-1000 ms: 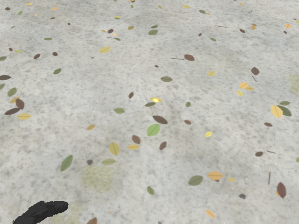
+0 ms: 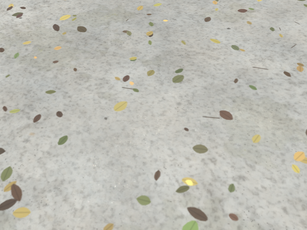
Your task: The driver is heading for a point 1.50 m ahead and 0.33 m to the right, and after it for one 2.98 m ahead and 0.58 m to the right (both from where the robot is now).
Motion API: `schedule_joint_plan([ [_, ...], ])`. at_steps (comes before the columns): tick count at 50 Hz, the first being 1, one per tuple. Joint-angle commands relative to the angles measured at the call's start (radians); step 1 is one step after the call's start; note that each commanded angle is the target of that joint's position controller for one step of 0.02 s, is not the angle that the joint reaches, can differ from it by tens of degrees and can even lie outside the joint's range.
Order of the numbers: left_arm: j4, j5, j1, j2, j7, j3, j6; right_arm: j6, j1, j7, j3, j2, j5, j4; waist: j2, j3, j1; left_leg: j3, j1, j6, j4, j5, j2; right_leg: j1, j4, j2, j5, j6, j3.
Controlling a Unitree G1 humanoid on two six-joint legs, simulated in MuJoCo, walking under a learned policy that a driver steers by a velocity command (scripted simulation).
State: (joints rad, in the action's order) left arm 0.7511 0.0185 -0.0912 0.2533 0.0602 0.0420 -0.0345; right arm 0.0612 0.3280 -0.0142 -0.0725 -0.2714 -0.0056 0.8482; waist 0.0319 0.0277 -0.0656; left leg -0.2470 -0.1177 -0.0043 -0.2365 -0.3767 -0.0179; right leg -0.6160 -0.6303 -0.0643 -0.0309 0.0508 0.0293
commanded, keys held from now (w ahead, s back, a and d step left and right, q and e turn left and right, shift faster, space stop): w+e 0.64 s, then w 0.36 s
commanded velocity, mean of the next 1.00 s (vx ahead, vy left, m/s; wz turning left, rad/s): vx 0.50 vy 0.00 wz -0.47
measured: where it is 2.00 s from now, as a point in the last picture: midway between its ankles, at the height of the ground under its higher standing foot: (207, 111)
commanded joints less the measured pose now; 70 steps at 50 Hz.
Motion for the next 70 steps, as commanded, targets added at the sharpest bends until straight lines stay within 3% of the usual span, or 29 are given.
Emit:
schedule_joint_plan([
  [1,-0.09,0.003,-0.012,0.124,0.01,0.043,-0.009,-0.018,-0.025,-0.018,-0.052,-0.211,-0.01,-0.052,-0.125,-0.031,0.08,0.041,-0.022,0.112,-0.206,1.119,0.299,0.099,-0.004,0.083,-0.15,0.061,0.086],
  [3,-0.024,0.006,-0.312,0.241,-0.015,0.105,0.0,-0.021,-0.043,-0.027,-0.042,-0.203,-0.007,-0.069,-0.055,-0.192,0.237,0.019,0.239,0.044,-0.665,0.932,0.229,0.589,0.092,0.088,-0.089,0.143,-0.024],
  [4,-0.02,0.016,-0.325,0.354,-0.03,0.125,0.0,0.007,0.062,-0.007,0.007,-0.044,0.035,-0.119,0.226,-0.272,0.127,0.07,0.722,-0.032,-1.044,-0.04,0.03,0.966,0.133,-0.186,-0.174,0.333,-0.561],
  [5,-0.051,0.006,-0.35,0.297,-0.028,0.105,-0.013,0.052,-0.012,0.009,0.01,-0.09,0.001,-0.131,0.132,-0.427,0.179,0.318,0.865,-0.025,-1.194,-0.226,-0.04,1.069,0.303,-0.277,-0.296,0.408,-0.888],
  [6,-0.046,-0.004,-0.32,0.236,-0.028,0.088,-0.024,0.078,-0.124,0.02,-0.006,-0.146,-0.039,-0.162,0.073,-0.295,0.206,0.357,0.952,0.003,-1.18,-0.138,0.023,0.995,0.332,-0.247,-0.243,0.342,-0.739],
  [8,-0.065,0.003,-0.19,0.171,-0.031,0.069,-0.031,0.092,-0.159,0.011,-0.004,-0.138,-0.008,-0.163,-0.037,-0.124,0.119,0.341,0.873,0.014,-0.994,-0.006,0.101,0.698,0.338,-0.161,-0.056,0.273,-0.509],
  [9,-0.084,-0.009,-0.148,0.144,-0.037,0.059,-0.033,0.082,-0.143,0.008,-0.013,-0.15,0.007,-0.158,-0.019,-0.1,0.083,0.345,0.795,0.006,-0.942,0.027,0.122,0.594,0.359,-0.133,0.033,0.265,-0.448],
  [12,-0.099,-0.008,-0.133,0.163,-0.05,0.063,-0.034,0.048,-0.12,0.01,-0.01,-0.117,0.019,-0.161,-0.009,-0.068,0.046,0.317,0.72,-0.039,-0.811,0.069,0.124,0.439,0.402,-0.098,0.146,0.266,-0.367],
  [17,-0.084,0.003,-0.193,0.202,-0.074,0.076,-0.021,0.042,-0.302,0.016,0.016,-0.064,0.017,-0.209,0.036,-0.026,0.112,0.284,0.626,-0.075,-0.422,0.402,0.053,0.319,0.392,-0.005,0.038,0.186,-0.26],
  [22,-0.063,0.01,-0.259,0.192,-0.079,0.075,-0.007,0.059,-0.365,0.034,-0.002,-0.118,-0.004,-0.235,0.065,-0.033,0.129,0.333,0.57,-0.048,-0.27,0.407,0.024,0.421,0.294,-0.057,-0.104,0.15,-0.393],
  [25,-0.074,0.002,-0.231,0.168,-0.08,0.07,-0.001,0.074,-0.233,0.032,-0.026,-0.154,-0.003,-0.202,0.094,-0.067,0.048,0.313,0.399,0.01,-0.211,0.322,0.023,0.436,0.16,-0.039,-0.067,0.108,-0.432],
  [26,-0.086,-0.005,-0.229,0.116,-0.076,0.051,-0.005,0.079,-0.117,0.025,-0.04,-0.19,0.014,-0.186,0.05,-0.165,-0.008,0.384,0.198,0.06,-0.222,0.29,0.113,0.374,-0.031,0.015,-0.086,0.073,-0.378],
  [27,-0.108,0.0,-0.327,0.048,-0.076,0.03,-0.011,0.075,0.007,0.018,-0.059,-0.273,0.034,-0.173,-0.167,-0.317,-0.002,0.717,-0.15,0.181,-0.187,0.154,0.339,0.107,-0.366,0.145,-0.357,0.002,-0.243],
  [28,-0.126,0.021,-0.377,0.085,-0.076,0.027,-0.017,0.062,0.055,0.03,-0.062,-0.268,0.016,-0.141,-0.383,-0.348,0.014,1.079,-0.229,0.267,-0.074,-0.142,0.456,-0.128,-0.585,0.135,-0.584,-0.022,-0.197],
  [29,-0.107,0.026,-0.318,0.178,-0.077,0.049,-0.014,0.057,-0.001,0.028,-0.039,-0.178,0.004,-0.163,-0.235,-0.212,-0.007,0.988,-0.122,0.229,-0.04,-0.264,0.417,-0.193,-0.674,0.076,-0.497,-0.031,-0.22],
  [30,-0.121,0.014,-0.232,0.198,-0.077,0.056,-0.007,0.048,-0.048,0.024,-0.027,-0.142,0.006,-0.168,-0.16,-0.118,-0.011,0.823,-0.003,0.189,-0.04,-0.166,0.376,-0.192,-0.683,0.044,-0.417,-0.035,-0.179],
  [33,-0.136,0.006,-0.19,0.148,-0.066,0.057,0.003,0.045,-0.118,0.02,-0.007,-0.093,0.021,-0.149,-0.151,-0.019,0.041,0.551,0.228,0.164,0.023,0.119,0.269,-0.081,-0.571,-0.03,-0.293,-0.038,-0.158],
  [38,-0.158,-0.004,-0.131,0.079,-0.061,0.032,0.002,0.06,-0.079,0.027,-0.021,-0.136,0.009,-0.094,-0.104,-0.007,0.045,0.404,0.229,0.22,0.089,0.327,0.269,-0.094,-0.352,-0.032,-0.178,-0.053,-0.143],
  [42,-0.179,-0.007,-0.011,0.057,-0.038,0.014,-0.019,0.044,-0.055,0.024,-0.024,-0.168,-0.009,-0.063,-0.095,0.012,0.01,0.288,0.221,0.197,0.094,0.403,0.235,-0.024,-0.095,-0.026,0.002,-0.052,-0.067],
  [47,-0.22,0.003,0.1,0.08,-0.02,0.016,-0.029,0.017,0.031,0.024,-0.03,-0.205,-0.026,-0.005,-0.115,0.039,-0.011,0.284,0.115,0.174,0.051,0.465,0.289,0.025,0.056,0.006,-0.049,-0.015,-0.028],
  [49,-0.208,-0.004,0.037,0.112,-0.02,0.032,-0.031,0.005,0.018,0.019,-0.032,-0.222,-0.032,0.007,-0.129,-0.002,0.048,0.258,0.087,0.15,-0.052,0.685,0.288,0.154,0.112,0.045,-0.09,0.021,0.004],
  [51,-0.123,-0.012,-0.243,0.198,-0.035,0.078,-0.025,0.003,0.012,0.012,-0.013,-0.182,-0.022,0.004,-0.094,-0.183,0.187,0.174,0.247,0.088,-0.405,0.759,0.206,0.598,0.127,0.037,-0.033,0.082,-0.017],
  [52,-0.109,-0.031,-0.368,0.306,-0.048,0.099,-0.018,0.018,0.068,0.017,0.022,-0.087,0.006,-0.041,0.118,-0.337,0.19,0.14,0.626,0.018,-0.803,0.35,0.081,0.979,0.136,-0.232,-0.117,0.217,-0.435],
  [53,-0.103,-0.014,-0.38,0.277,-0.046,0.088,-0.018,0.039,0.074,0.022,0.029,-0.085,0.002,-0.029,0.207,-0.431,0.181,0.284,0.79,0.007,-1.002,-0.196,-0.002,1.029,0.29,-0.336,-0.203,0.295,-0.759],
  [54,-0.104,-0.011,-0.323,0.218,-0.042,0.065,-0.022,0.051,0.008,0.03,0.003,-0.167,-0.029,-0.048,0.138,-0.293,0.18,0.33,0.893,0.02,-1.073,-0.165,0.061,0.928,0.31,-0.304,-0.256,0.254,-0.649],
  [55,-0.107,-0.01,-0.263,0.184,-0.041,0.054,-0.025,0.055,-0.058,0.032,0.005,-0.166,-0.038,-0.066,0.102,-0.181,0.158,0.304,0.904,0.031,-1.045,-0.081,0.106,0.792,0.325,-0.256,-0.217,0.222,-0.503],
  [57,-0.108,-0.022,-0.16,0.122,-0.036,0.037,-0.037,0.039,-0.065,0.027,0.0,-0.147,-0.018,-0.052,0.061,-0.077,0.09,0.307,0.812,0.023,-0.931,0.05,0.166,0.568,0.397,-0.187,-0.1,0.183,-0.329],
  [61,-0.07,-0.033,-0.133,0.129,-0.04,0.046,-0.073,-0.009,-0.046,0.02,0.006,-0.09,-0.021,-0.038,0.047,-0.025,0.045,0.34,0.763,-0.011,-0.856,0.18,0.165,0.437,0.501,-0.175,0.015,0.186,-0.165],
  [70,0.021,-0.021,-0.22,0.175,-0.069,0.061,-0.065,0.0,-0.291,0.057,0.024,-0.049,-0.012,-0.129,-0.002,0.061,0.132,0.28,0.799,0.014,-0.422,0.492,0.115,0.579,0.519,-0.181,0.093,0.117,0.072],
])
Velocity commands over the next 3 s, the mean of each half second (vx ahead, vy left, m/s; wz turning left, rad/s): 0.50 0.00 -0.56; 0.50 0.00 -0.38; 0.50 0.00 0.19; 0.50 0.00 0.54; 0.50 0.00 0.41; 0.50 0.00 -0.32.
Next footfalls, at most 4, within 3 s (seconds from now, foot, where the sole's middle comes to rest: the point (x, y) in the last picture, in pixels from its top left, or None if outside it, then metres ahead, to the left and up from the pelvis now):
0.06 right None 0.20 -0.10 -0.76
0.52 left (141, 221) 0.51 0.05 -0.76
1.02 right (218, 188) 0.63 -0.30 -0.76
1.56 left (187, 123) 1.01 -0.21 -0.76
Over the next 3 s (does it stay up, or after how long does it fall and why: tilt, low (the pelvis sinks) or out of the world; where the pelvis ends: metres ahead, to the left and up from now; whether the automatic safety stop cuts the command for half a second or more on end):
stays up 1.59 -0.27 0.00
